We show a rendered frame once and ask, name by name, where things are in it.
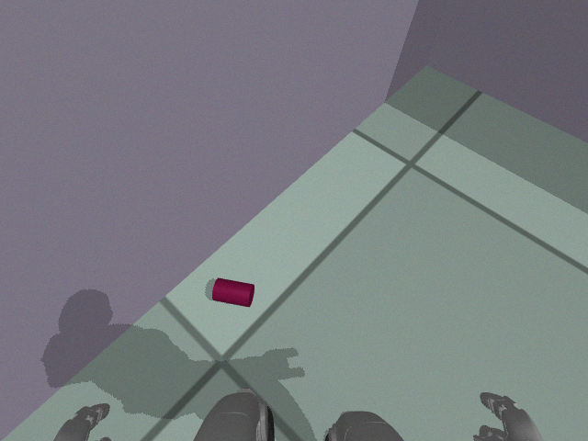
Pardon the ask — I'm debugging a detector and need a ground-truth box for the left robot hand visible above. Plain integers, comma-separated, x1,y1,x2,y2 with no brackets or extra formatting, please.
53,403,111,441

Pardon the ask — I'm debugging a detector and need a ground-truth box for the can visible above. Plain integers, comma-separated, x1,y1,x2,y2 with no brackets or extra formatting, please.
212,278,254,307

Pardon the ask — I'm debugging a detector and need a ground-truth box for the right robot hand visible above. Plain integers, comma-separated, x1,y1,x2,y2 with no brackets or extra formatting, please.
473,392,543,441

